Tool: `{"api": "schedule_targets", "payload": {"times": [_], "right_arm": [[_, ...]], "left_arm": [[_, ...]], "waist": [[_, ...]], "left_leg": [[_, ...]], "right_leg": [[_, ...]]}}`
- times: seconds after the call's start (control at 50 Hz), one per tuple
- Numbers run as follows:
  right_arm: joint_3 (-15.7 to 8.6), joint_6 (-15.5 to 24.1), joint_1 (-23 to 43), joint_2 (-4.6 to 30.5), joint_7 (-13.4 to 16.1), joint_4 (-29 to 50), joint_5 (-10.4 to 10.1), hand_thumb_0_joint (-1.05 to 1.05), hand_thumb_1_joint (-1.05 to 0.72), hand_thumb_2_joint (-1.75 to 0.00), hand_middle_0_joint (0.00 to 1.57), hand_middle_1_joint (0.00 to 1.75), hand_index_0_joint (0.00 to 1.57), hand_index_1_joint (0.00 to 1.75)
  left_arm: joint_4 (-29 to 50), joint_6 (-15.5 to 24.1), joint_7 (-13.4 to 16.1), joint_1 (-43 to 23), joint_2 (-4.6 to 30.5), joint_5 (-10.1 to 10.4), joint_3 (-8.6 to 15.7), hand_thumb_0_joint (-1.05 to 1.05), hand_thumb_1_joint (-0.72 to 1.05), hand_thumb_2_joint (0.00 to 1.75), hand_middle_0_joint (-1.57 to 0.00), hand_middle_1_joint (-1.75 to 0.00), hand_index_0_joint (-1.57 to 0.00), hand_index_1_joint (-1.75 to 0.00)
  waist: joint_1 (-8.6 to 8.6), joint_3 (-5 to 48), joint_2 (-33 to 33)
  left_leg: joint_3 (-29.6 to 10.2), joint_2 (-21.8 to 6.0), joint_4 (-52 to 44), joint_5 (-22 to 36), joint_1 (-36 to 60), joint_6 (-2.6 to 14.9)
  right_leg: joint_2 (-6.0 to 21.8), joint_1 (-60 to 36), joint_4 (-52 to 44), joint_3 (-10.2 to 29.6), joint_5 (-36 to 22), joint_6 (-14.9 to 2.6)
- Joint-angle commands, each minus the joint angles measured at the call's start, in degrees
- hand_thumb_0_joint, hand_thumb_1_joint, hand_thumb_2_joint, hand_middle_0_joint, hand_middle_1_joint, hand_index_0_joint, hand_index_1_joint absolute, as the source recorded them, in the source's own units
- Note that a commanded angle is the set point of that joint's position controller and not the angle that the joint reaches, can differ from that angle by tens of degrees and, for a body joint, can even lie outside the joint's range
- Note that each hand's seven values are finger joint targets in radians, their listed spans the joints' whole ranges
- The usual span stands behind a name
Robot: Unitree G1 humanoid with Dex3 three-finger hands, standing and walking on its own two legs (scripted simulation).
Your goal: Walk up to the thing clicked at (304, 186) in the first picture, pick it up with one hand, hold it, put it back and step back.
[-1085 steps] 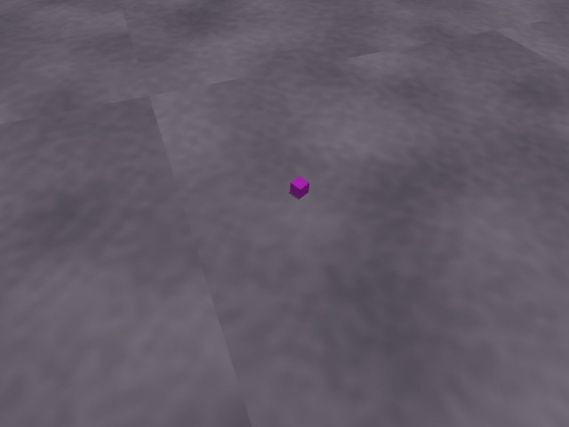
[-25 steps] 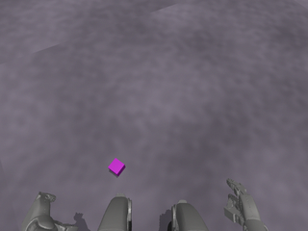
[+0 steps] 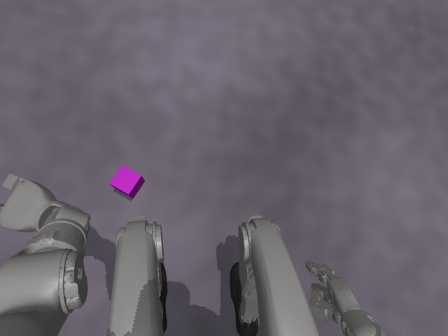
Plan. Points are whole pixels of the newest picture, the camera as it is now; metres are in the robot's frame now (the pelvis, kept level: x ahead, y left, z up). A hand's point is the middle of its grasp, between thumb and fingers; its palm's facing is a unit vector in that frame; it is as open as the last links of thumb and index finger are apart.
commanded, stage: rise first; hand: left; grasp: from above
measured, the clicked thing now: (127, 182) +0.46 +0.23 -0.43
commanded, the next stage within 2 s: none
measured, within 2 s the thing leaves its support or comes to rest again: neither
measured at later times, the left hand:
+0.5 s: hand (81, 200) +0.37 +0.29 -0.24, palm faces -0.18 -0.39 -0.90, open 13.9 cm
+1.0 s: hand (96, 195) +0.39 +0.28 -0.30, palm faces -0.12 -0.44 -0.89, open 14.0 cm
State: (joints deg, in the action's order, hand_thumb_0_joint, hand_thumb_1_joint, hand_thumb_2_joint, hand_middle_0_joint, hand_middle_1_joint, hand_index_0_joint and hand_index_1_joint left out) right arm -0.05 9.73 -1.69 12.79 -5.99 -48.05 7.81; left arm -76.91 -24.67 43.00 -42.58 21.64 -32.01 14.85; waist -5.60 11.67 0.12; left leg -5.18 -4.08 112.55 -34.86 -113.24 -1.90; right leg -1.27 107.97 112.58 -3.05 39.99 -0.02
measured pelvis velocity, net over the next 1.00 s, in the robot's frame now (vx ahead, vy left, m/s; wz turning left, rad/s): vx -0.01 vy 0.00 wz -0.08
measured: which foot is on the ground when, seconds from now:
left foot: down 0.00-1.00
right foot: down 0.00-1.00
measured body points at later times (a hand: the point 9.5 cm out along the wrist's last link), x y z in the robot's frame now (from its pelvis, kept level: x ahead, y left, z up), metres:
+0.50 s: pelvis -0.01 +0.01 -0.09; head +0.19 +0.03 +0.31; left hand +0.38 +0.31 -0.19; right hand +0.05 -0.26 -0.22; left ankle +0.09 +0.14 -0.43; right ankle +0.07 -0.12 -0.43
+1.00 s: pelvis -0.01 +0.00 -0.12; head +0.24 +0.02 +0.25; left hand +0.40 +0.30 -0.25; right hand +0.02 -0.27 -0.25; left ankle +0.09 +0.14 -0.43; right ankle +0.07 -0.12 -0.43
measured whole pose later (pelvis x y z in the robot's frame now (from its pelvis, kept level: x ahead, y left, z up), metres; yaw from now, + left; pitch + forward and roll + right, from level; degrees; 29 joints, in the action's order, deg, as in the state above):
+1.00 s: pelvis -0.01 +0.00 -0.12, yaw -5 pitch +33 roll -6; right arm 0.6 13.2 -4.0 17.7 -18.2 -52.3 10.2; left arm -95.6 -22.5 44.0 -61.3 33.6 -33.8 27.8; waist -11.2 -0.4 1.0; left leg -8.9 -5.0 134.8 -35.7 -132.7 -1.7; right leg -3.7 127.1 133.3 -4.5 39.6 1.1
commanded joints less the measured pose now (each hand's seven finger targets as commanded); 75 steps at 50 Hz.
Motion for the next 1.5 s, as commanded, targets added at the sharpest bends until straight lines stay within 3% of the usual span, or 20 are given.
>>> {"api": "schedule_targets", "payload": {"times": [0.0, 0.06, 0.12, 0.2, 0.24, 0.3, 0.38, 0.46, 0.5, 0.66, 0.72, 0.78, 0.88, 0.94, 1.06, 1.12, 1.24, 1.28, 1.34, 1.48], "right_arm": [[-4.4, 2.27, -5.05, 10.74, -1.79, 1.14, -0.06, 0.0, -0.89, -0.9, 0.2, 0.3, 0.2, 0.3], [-4.12, 3.07, -6.15, 11.58, -2.99, -0.28, -0.37, 0.0, -0.89, -0.9, 0.2, 0.3, 0.2, 0.3], [-3.74, 3.85, -7.28, 12.51, -3.81, -1.28, -0.48, 0.0, -0.89, -0.9, 0.2, 0.3, 0.2, 0.3], [-3.46, 4.34, -7.97, 13.4, -4.52, -1.66, -0.91, 0.0, -0.89, -0.9, 0.2, 0.3, 0.2, 0.3], [-3.3, 4.27, -8.31, 13.93, -4.75, -1.55, -1.13, 0.0, -0.89, -0.9, 0.2, 0.3, 0.2, 0.3], [-3.36, 4.26, -9.18, 14.29, -5.34, -1.91, -1.09, 0.0, -0.89, -0.9, 0.2, 0.3, 0.2, 0.3], [-3.88, 4.9, -11.19, 14.82, -6.35, -2.32, -1.01, 0.0, -0.89, -0.9, 0.2, 0.3, 0.2, 0.3], [-3.93, 5.59, -13.1, 15.25, -7.39, -2.69, -0.74, 0.0, -0.89, -0.9, 0.2, 0.3, 0.2, 0.3], [-3.73, 5.81, -13.97, 15.13, -7.9, -2.68, -0.16, 0.0, -0.89, -0.9, 0.2, 0.3, 0.2, 0.3], [-2.21, 5.16, -15.24, 15.58, -9.66, -2.27, 1.55, 0.0, -0.89, -0.9, 0.2, 0.3, 0.2, 0.3], [-2.64, 4.76, -14.38, 16.16, -10.38, -3.06, 2.18, 0.0, -0.89, -0.9, 0.2, 0.3, 0.2, 0.3], [-2.64, 4.25, -14.84, 16.53, -10.99, -3.47, 2.48, 0.0, -0.89, -0.9, 0.2, 0.3, 0.2, 0.3], [-2.94, 3.85, -14.95, 17.33, -11.86, -4.26, 2.13, 0.0, -0.89, -0.9, 0.2, 0.3, 0.2, 0.3], [-2.63, 3.97, -16.05, 17.92, -12.47, -4.54, 2.25, 0.0, -0.89, -0.9, 0.2, 0.3, 0.2, 0.3], [-1.96, 3.99, -14.89, 19.01, -13.41, -4.97, 2.35, 0.0, -0.9, -0.9, 0.2, 0.3, 0.2, 0.3], [-1.69, 4.12, -14.46, 19.01, -13.98, -5.26, 3.03, 0.0, -0.9, -0.9, 0.2, 0.3, 0.2, 0.3], [-1.97, 4.33, -14.32, 19.75, -15.04, -5.7, 3.16, 0.0, -0.9, -0.9, 0.2, 0.3, 0.2, 0.3], [-1.65, 4.23, -15.56, 19.87, -15.44, -5.07, 2.76, 0.0, -0.9, -0.9, 0.2, 0.3, 0.2, 0.3], [-0.63, 4.35, -15.38, 19.51, -16.0, -5.6, 3.48, 0.0, -0.9, -0.9, 0.2, 0.3, 0.2, 0.3], [-0.45, 4.39, -14.76, 21.19, -16.52, -6.14, 3.27, 0.0, -0.9, -0.9, 0.2, 0.3, 0.2, 0.3]], "left_arm": [[1.14, -1.36, 0.19, -14.18, 10.84, 0.75, -0.99, 0.0, -0.41, 0.94, -0.18, -0.93, -0.17, -0.94], [2.78, -0.44, -0.98, -20.52, 10.34, 2.06, -2.25, 0.0, -0.46, 0.97, -0.15, -0.94, -0.13, -0.95], [3.45, 0.72, -1.6, -25.36, 14.88, 1.73, -0.63, 0.0, -0.49, 1.01, -0.11, -0.99, -0.1, -1.0], [2.54, 1.47, -2.7, -26.6, 17.8, -0.05, 0.57, 0.0, -0.52, 1.03, -0.1, -0.99, -0.09, -1.0], [-0.11, 1.24, -3.03, -24.68, 19.34, -2.31, 1.54, 0.0, -0.53, 1.03, -0.09, -0.99, -0.08, -1.0], [-3.7, 0.89, -3.57, -23.64, 18.04, -4.82, 0.69, 0.0, -0.54, 1.04, -0.09, -0.99, -0.07, -1.0], [-7.67, 1.03, -3.02, -23.65, 15.52, -4.83, 1.05, 0.0, -0.53, 1.02, -0.09, -0.98, -0.08, -0.99], [-10.46, 1.82, -1.74, -25.27, 15.85, -2.86, 3.38, 0.0, -0.52, 1.01, -0.1, -0.98, -0.08, -1.0], [-10.65, 2.26, -1.47, -28.08, 15.77, -1.96, 3.79, 0.0, -0.51, 1.01, -0.09, -0.99, -0.08, -1.01], [-10.6, 3.8, 2.14, -34.56, 25.49, -3.88, 10.6, 0.0, -0.5, 0.98, -0.1, -1.01, -0.09, -1.01], [-9.65, 3.59, 3.09, -34.32, 26.63, -4.33, 11.92, 0.0, -0.52, 1.0, -0.09, -0.99, -0.08, -1.01], [-11.41, 2.94, 3.29, -33.94, 25.7, -4.69, 11.8, 0.0, -0.53, 1.02, -0.09, -1.0, -0.07, -1.01], [-13.33, 2.1, 3.25, -31.69, 24.27, -3.01, 12.46, 0.0, -0.54, 1.02, -0.09, -0.99, -0.07, -1.01], [-13.68, 1.92, 2.75, -33.25, 23.46, -2.12, 11.58, 0.0, -0.54, 1.02, -0.08, -1.0, -0.07, -1.02], [-14.45, 2.1, 2.91, -32.26, 27.11, -3.52, 12.06, 0.0, -0.54, 1.01, -0.08, -1.0, -0.07, -1.02], [-13.39, 2.12, 3.06, -33.81, 27.14, -4.55, 10.91, 0.0, -0.52, 1.0, -0.08, -1.01, -0.07, -1.02], [-12.71, 1.92, 4.28, -33.85, 26.6, -4.19, 10.78, 0.0, -0.53, 1.0, -0.08, -1.0, -0.07, -1.02], [-13.15, 2.16, 4.57, -33.29, 25.54, -2.9, 11.78, 0.0, -0.55, 1.02, -0.08, -0.99, -0.06, -1.01], [-12.51, 2.06, 4.48, -36.79, 25.69, -2.24, 10.42, 0.0, -0.53, 1.0, -0.08, -1.0, -0.07, -1.02], [-14.77, 1.66, 4.93, -35.95, 30.83, -3.65, 12.34, 0.0, -0.51, 0.98, -0.08, -1.02, -0.08, -1.02]], "waist": [[0.09, 32.02, 5.65], [-1.91, 32.07, 7.54], [-2.8, 32.64, 8.28], [-1.97, 34.52, 11.65], [-1.28, 33.88, 13.28], [-1.68, 31.42, 13.54], [-3.25, 27.51, 10.05], [-3.7, 26.4, 7.88], [-5.18, 26.4, 6.56], [-4.8, 32.12, 8.39], [-4.25, 32.56, 11.47], [-5.66, 31.46, 11.1], [-5.94, 29.65, 10.87], [-7.81, 28.17, 10.2], [-7.3, 25.77, 11.83], [-8.23, 24.37, 14.29], [-8.58, 24.43, 15.43], [-8.58, 25.43, 15.43], [-10.56, 24.48, 13.62], [-10.19, 23.39, 13.46]], "left_leg": [[4.07, 1.83, -6.38, 2.37, 22.69, 1.16], [2.73, 1.09, -5.27, -0.27, 22.8, 0.79], [2.31, 1.08, -3.39, -2.18, 20.95, 1.0], [1.98, 0.91, -2.58, -3.0, 22.15, 0.93], [1.81, 0.84, -2.34, -2.51, 22.67, 0.94], [1.04, 0.94, -1.84, -2.05, 20.43, 1.14], [1.3, 0.92, 1.26, -0.46, 15.82, 1.74], [1.64, 1.0, 3.61, 1.34, 13.07, 1.91], [2.67, 1.13, 5.61, 2.48, 11.02, 2.16], [4.97, 0.58, 11.19, 5.42, 7.51, 2.3], [4.99, 0.34, 10.83, 5.33, 9.0, 2.02], [4.21, 0.12, 11.48, 5.13, 8.97, 1.99], [3.0, 0.05, 11.83, 5.34, 8.12, 2.07], [1.77, -0.07, 11.72, 5.46, 9.02, 1.94], [0.82, -0.24, 11.64, 5.55, 9.16, 2.12], [0.36, -0.44, 11.8, 5.16, 10.44, 2.01], [0.6, -0.09, 12.35, 4.32, 9.61, 2.35], [0.3, -0.33, 12.08, 5.04, 10.11, 1.91], [0.21, -0.24, 13.27, 4.83, 8.72, 2.14], [0.42, 0.31, 14.41, 3.15, 5.8, 2.83]], "right_leg": [[-1.4, -9.61, -15.92, 0.68, -1.99, -0.83], [-1.5, -5.54, -12.67, -0.55, -0.51, -1.03], [-1.47, -3.92, -10.02, -1.05, 0.75, -1.09], [-1.29, -0.65, -6.95, -2.02, -0.01, -1.38], [-1.04, 0.96, -5.24, -2.73, -1.86, -1.57], [-1.05, 3.65, -2.54, -3.78, -3.77, -1.77], [-1.15, 5.54, -0.82, -3.85, -5.65, -1.34], [-1.58, 4.45, -0.28, -4.02, -6.95, -1.11], [-1.66, 2.77, -0.72, -3.42, -7.8, -0.67], [-2.09, -4.73, 0.59, -2.02, -11.24, 0.15], [-2.03, -4.0, 1.66, -3.06, -11.36, -0.01], [-2.26, -3.12, 2.15, -4.21, -11.63, 0.14], [-2.83, -2.84, 2.68, -5.35, -12.4, 0.26], [-2.98, -1.53, 3.52, -6.5, -12.77, 0.14], [-3.11, -0.42, 5.18, -7.41, -13.55, -0.12], [-2.83, 1.13, 5.98, -7.86, -13.75, -0.32], [-3.07, -0.03, 5.59, -8.21, -13.16, -0.24], [-3.47, -1.15, 5.05, -7.89, -13.46, -0.38], [-3.31, -1.17, 5.2, -8.06, -13.38, 0.06], [-3.37, -1.75, 4.75, -7.67, -10.9, 0.3]]}}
